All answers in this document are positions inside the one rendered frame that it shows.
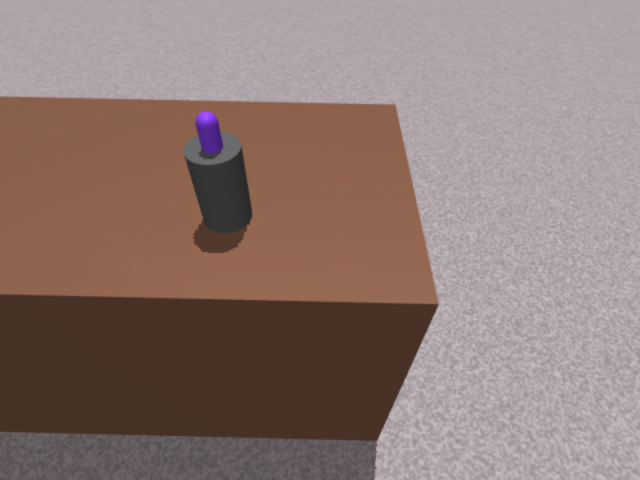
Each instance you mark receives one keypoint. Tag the bottle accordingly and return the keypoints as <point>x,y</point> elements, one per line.
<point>216,166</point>

